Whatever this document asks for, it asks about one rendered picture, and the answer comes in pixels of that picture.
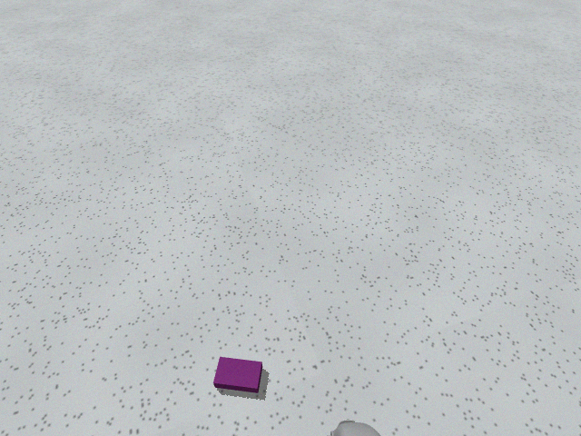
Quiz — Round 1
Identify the small box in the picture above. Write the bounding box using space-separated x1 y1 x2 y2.
213 357 262 393

